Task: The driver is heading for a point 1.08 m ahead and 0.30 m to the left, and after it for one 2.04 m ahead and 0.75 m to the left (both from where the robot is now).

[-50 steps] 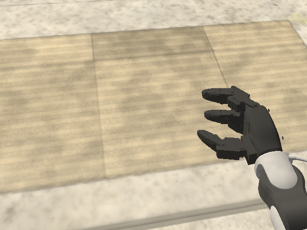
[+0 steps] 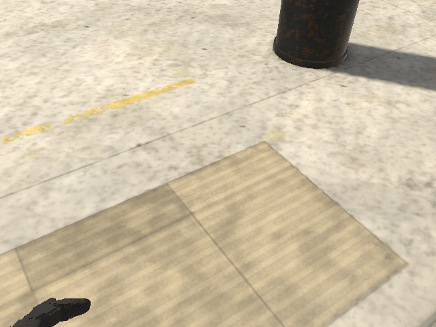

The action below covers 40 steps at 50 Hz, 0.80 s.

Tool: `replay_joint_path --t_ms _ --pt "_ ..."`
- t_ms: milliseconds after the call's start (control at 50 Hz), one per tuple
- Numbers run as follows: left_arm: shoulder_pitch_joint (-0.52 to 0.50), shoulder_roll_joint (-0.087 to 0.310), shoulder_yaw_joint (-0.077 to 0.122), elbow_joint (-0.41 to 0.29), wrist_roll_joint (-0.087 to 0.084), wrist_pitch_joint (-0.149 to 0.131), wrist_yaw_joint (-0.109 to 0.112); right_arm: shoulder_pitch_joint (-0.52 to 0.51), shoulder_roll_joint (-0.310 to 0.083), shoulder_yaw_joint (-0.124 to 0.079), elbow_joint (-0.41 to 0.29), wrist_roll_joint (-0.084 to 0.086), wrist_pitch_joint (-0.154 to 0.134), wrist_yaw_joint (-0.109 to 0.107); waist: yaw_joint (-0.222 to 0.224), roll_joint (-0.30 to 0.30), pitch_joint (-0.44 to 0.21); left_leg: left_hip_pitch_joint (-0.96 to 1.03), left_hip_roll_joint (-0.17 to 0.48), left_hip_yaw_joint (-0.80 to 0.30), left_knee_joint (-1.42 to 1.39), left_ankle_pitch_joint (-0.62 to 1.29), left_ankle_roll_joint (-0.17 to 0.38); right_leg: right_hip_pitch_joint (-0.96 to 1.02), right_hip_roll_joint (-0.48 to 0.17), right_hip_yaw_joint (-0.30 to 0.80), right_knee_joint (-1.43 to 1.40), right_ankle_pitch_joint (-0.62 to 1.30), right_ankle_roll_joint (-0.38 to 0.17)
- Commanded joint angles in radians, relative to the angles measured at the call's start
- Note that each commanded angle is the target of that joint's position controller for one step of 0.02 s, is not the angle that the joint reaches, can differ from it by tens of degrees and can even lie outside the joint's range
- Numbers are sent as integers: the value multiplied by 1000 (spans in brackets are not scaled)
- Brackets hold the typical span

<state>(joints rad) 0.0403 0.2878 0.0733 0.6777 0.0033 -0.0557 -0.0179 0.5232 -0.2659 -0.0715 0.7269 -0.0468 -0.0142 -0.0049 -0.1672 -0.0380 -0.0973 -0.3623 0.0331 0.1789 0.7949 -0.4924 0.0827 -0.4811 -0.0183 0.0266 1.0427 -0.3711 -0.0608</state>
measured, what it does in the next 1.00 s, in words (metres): walks ahead, turning left: right foot, then left foot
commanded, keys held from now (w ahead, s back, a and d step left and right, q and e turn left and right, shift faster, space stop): w+shift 0.34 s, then w+q+shift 0.66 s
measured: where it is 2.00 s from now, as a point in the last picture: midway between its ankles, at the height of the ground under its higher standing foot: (108, 188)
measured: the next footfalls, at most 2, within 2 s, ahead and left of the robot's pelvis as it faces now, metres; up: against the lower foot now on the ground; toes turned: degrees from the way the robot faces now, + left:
right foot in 0.46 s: +0.50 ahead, -0.11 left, +0.00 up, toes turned -2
left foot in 0.90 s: +0.93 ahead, +0.11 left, +0.00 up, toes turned +24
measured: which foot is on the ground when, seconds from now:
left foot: down 0.00-0.48, up 0.50-0.88, down 0.90-1.00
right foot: up 0.00-0.44, down 0.46-0.90, up 0.92-1.00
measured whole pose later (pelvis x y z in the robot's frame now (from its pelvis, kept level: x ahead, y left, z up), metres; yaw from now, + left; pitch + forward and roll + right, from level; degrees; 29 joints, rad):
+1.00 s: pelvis +0.82 +0.07 -0.01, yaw +26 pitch -1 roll +1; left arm 0.24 0.20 0.02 0.74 0.03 -0.10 0.01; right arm 0.30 -0.29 -0.08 0.82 -0.03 0.00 0.02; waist -0.04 0.02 0.06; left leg -0.47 -0.19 0.11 0.73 -0.25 0.23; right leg -0.27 -0.03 0.02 1.53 -0.36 0.00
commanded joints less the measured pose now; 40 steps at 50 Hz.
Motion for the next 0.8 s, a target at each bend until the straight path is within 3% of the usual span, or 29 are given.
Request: replay_joint_path --t_ms 20,40,60,100,140,180,200,240,280,320,340,360,400,420,440,460,480,500,520,540,560,580,620,640,700,720,740,760,800 --pt "-47 -22 -28 -162 32 -20 -32 -131 -86 -4 -127 0 -67 -13 155 175 212 162 388 -994 -752 -539 207 -568 47 117 366 200 26" --pt "-91 25 -13 -166 32 -22 -35 -107 -104 -5 -112 9 -90 -12 147 33 202 157 384 -917 -735 -440 186 -545 24 112 351 221 30" --pt "-118 52 -6 -168 28 -16 -42 -41 -104 -2 -74 20 -110 -14 114 -30 167 196 351 -781 -707 -347 158 -515 14 93 319 198 21" --pt "-138 41 -1 -172 16 -2 -64 48 -79 7 7 26 -129 -24 96 -11 164 306 321 -636 -713 -219 142 -508 -16 52 244 206 -4" --pt "-138 32 7 -146 1 6 -70 101 -87 7 54 27 -133 -19 72 2 196 398 277 -509 -710 -103 113 -561 -8 1 232 245 -16" --pt "-131 -2 -3 -144 0 15 -73 136 -80 9 101 24 -129 -14 73 34 197 467 244 -409 -722 -4 97 -588 -11 -36 191 272 -14" --pt "-135 6 2 -138 -1 15 -78 158 -81 10 112 21 -128 -12 66 55 201 494 233 -365 -735 17 95 -595 -17 -55 167 276 -14" --pt "-184 -11 -1 -140 -5 16 -79 175 -42 21 142 28 -126 -7 56 97 211 524 206 -291 -761 99 94 -598 -22 -96 97 284 -11" --pt "-227 -28 -7 -144 0 15 -85 170 -2 34 167 27 -129 -4 49 149 230 504 165 -216 -807 211 99 -499 -21 -144 -48 335 -18" --pt "-254 -26 -7 -145 -5 18 -85 153 -9 33 183 20 -128 3 51 166 257 502 155 -164 -856 342 99 -394 -6 -193 -192 355 -40" --pt "-265 -33 -10 -154 1 20 -82 152 -18 33 196 26 -126 -2 52 165 272 511 169 -143 -870 486 101 -341 5 -223 -254 344 -60" --pt "-235 -33 -10 -153 5 20 -76 128 -22 36 205 29 -123 4 85 178 261 493 158 -98 -823 794 98 -206 40 -250 -338 317 -90" --pt "-149 -10 2 -151 24 21 -46 129 -83 30 231 30 -117 -12 157 236 195 494 208 -84 -615 1465 88 8 128 -295 -341 221 -114" --pt "12 29 21 -124 24 18 -28 97 -133 18 234 22 -109 -20 254 269 125 488 231 -95 -414 1621 86 145 144 -254 -357 169 -130" --pt "242 70 43 -59 15 16 -8 44 -186 -3 220 20 -101 -26 361 287 23 421 231 -119 -175 1545 68 358 130 -180 -402 127 -141" --pt "460 121 69 1 19 9 14 -40 -176 -11 194 16 -100 -29 463 273 -38 177 171 -145 130 1289 63 622 33 -23 -416 0 -137" --pt "513 227 84 23 62 -6 30 -45 9 26 117 30 -105 -12 367 -14 -150 -145 13 -191 520 378 74 841 -267 361 -510 -382 -129" --pt "436 213 76 8 71 -21 9 -4 39 33 69 76 -117 -2 278 -155 -243 -315 -89 -328 716 108 84 837 -407 884 -797 -421 -167" --pt "355 128 59 14 58 -31 1 -121 -15 20 45 73 -114 -3 254 -55 -85 -370 -7 -326 735 243 89 681 -369 716 -834 -389 -156" --pt "325 27 30 32 54 -43 -5 -170 -30 19 37 67 -105 5 231 46 3 -353 37 -289 713 321 90 532 -353 545 -824 -297 -152" --pt "321 2 19 54 56 -53 -5 -185 -6 23 41 56 -92 15 202 78 64 -327 69 -279 673 325 80 423 -318 400 -835 -193 -123" --pt "328 -18 9 79 49 -59 1 -178 20 28 31 42 -75 28 169 49 108 -307 91 -278 659 324 68 331 -286 275 -859 -117 -99" --pt "361 -27 -1 124 24 -74 5 -230 54 38 -14 29 -36 44 136 -13 181 -371 131 -266 648 298 48 271 -271 133 -911 -8 -66" --pt "364 -24 -3 141 12 -80 5 -272 53 39 -23 27 -21 50 130 8 212 -429 138 -258 645 304 45 273 -241 47 -939 45 -41" --pt "362 -30 -18 160 26 -99 2 -402 48 49 -80 26 -11 62 123 -31 283 -425 110 -164 454 439 40 209 -146 -218 -982 391 21" --pt "364 -37 -21 168 28 -97 6 -415 28 46 -64 37 -9 63 130 9 259 -405 65 -116 412 488 49 250 -82 -287 -982 492 41" --pt "381 -6 -22 168 20 -104 14 -442 36 52 -97 35 -10 70 111 -23 272 -362 80 -93 278 555 59 252 -117 -317 -970 651 51" --pt "386 0 -24 175 11 -103 24 -473 22 53 -101 34 -14 76 113 10 281 -324 56 -43 171 591 66 289 -114 -349 -965 796 63" --pt "409 63 -14 166 2 -99 43 -480 -2 47 -85 33 -22 84 115 5 223 -185 -27 34 22 672 90 400 -135 -369 -891 1118 70"
Keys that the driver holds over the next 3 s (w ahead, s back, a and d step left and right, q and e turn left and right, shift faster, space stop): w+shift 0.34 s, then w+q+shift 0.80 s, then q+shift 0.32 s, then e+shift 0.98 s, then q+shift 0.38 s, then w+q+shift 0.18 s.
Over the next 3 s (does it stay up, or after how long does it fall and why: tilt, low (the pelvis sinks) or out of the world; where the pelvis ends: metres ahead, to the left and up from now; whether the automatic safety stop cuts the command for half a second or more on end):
stays up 1.28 0.21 0.04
